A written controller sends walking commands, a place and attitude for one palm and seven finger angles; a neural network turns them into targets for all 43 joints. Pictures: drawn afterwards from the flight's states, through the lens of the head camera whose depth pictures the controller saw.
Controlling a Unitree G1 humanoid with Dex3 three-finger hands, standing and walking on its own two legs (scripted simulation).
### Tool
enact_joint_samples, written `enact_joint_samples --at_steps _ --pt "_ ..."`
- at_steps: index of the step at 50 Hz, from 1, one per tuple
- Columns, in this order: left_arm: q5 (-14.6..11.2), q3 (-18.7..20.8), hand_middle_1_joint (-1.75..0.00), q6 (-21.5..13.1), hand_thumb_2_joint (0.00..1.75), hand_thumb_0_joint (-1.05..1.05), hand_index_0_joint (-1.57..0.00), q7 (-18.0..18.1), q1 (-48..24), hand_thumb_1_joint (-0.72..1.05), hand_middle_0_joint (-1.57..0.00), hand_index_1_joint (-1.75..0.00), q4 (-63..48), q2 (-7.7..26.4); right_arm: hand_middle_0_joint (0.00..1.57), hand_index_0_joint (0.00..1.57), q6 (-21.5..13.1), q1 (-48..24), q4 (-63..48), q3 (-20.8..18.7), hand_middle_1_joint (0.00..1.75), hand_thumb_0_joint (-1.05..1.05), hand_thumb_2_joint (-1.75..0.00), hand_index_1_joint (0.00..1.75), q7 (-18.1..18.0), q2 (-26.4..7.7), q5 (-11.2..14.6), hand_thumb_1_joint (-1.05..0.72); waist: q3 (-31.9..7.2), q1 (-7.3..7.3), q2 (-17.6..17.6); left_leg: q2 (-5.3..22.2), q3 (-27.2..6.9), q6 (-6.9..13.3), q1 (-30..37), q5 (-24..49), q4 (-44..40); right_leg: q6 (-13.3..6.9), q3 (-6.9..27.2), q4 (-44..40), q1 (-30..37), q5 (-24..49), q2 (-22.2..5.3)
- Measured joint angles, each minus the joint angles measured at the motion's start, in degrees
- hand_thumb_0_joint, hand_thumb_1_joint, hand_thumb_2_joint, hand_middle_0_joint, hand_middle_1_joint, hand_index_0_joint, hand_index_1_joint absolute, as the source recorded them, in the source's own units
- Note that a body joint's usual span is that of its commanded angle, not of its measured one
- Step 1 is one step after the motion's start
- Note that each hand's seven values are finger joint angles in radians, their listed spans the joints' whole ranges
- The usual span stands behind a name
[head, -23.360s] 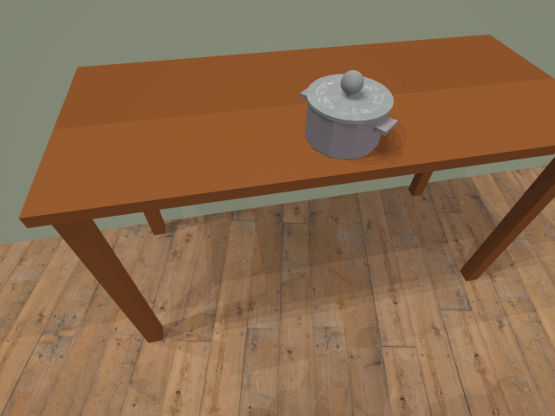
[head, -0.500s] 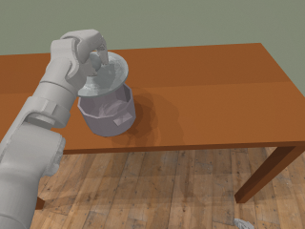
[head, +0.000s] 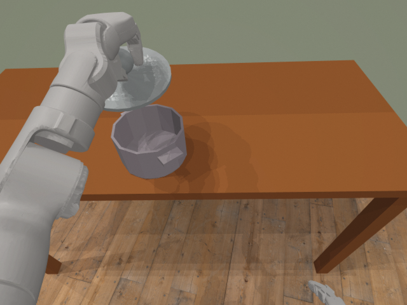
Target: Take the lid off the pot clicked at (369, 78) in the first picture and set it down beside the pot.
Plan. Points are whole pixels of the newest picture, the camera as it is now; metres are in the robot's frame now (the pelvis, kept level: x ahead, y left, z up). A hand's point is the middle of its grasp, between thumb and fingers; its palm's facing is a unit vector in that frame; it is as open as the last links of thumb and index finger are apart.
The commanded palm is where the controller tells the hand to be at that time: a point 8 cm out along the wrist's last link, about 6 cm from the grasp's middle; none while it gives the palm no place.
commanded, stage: lift the lid straight up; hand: left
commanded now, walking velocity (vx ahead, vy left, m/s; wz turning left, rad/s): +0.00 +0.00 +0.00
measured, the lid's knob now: (120, 61) +0.50 +0.16 +0.24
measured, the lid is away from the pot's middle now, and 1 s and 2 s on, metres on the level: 0.02 0.07 0.20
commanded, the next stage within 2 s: move the lid sideways beside the pot in 0.38 s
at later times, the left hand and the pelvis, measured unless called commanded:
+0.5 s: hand (123, 50) +0.48 +0.14 +0.28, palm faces -0.16 -0.04 -0.99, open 7.3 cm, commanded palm +0.45 +0.15 +0.34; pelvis +0.01 +0.00 +0.00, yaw -1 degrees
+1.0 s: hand (89, 54) +0.47 +0.20 +0.28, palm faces -0.17 -0.03 -0.98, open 7.2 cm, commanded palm +0.45 +0.20 +0.34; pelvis +0.00 -0.01 +0.00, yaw +0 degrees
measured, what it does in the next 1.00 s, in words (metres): stands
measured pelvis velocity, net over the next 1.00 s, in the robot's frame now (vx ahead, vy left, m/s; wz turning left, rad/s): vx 0.00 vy -0.01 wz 0.00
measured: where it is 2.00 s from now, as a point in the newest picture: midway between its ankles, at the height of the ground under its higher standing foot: outside the picture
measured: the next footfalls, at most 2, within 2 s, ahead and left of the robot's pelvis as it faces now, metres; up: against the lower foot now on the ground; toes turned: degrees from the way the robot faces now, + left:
none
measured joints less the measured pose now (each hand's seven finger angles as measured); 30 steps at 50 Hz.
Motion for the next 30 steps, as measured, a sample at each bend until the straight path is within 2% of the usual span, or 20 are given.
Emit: enact_joint_samples --at_steps 10,14,23,30 --pt "0.5 0.7 -0.95 -0.3 0.74 0.0 -0.71 -0.1 -3.0 0.26 -0.68 -0.95 1.0 0.0 0.2 0.2 -0.9 1.3 1.1 0.1 0.3 0.01 -0.9 0.3 -0.2 -0.1 -0.3 -0.91 -0.3 -0.33 0.3 -0.1 0.0 0.0 -0.2 0.3 -0.7 0.1 0.1 -0.4 -0.4 0.1 -0.1" --pt "0.9 1.0 -0.95 0.5 0.74 0.0 -0.7 -0.1 -4.4 0.26 -0.68 -0.95 2.9 -0.2 0.2 0.2 -0.4 1.4 1.3 0.2 0.3 0.01 -0.9 0.3 0.0 -0.1 -0.3 -0.91 -0.6 -0.54 0.5 0.0 0.3 0.0 -0.2 0.1 -0.8 0.1 0.4 -0.5 -0.5 0.1 0.1" --pt "1.0 1.2 -0.95 1.5 0.74 0.0 -0.7 -1.0 -2.4 0.26 -0.68 -0.95 0.1 0.2 0.2 0.2 0.2 1.1 0.6 0.1 0.3 0.01 -0.9 0.3 0.0 -0.2 -0.1 -0.91 -0.6 -0.49 0.5 0.3 0.5 -0.2 0.2 -0.1 -0.8 -0.1 0.7 -0.7 -0.1 0.1 0.4" --pt "1.3 1.5 -0.95 0.7 0.74 0.0 -0.71 -1.5 -1.5 0.26 -0.68 -0.95 -1.2 0.8 0.2 0.2 0.6 -0.2 0.0 0.1 0.3 0.01 -0.9 0.3 0.0 -0.3 -0.1 -0.91 -0.6 -0.18 0.4 0.4 0.4 -0.4 0.3 -0.1 -0.6 -0.3 0.6 -0.6 0.1 0.1 0.5"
